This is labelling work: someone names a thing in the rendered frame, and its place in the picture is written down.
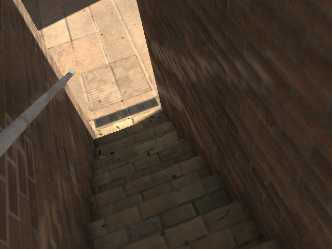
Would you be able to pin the stairs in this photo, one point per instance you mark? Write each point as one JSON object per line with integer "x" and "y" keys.
{"x": 151, "y": 190}

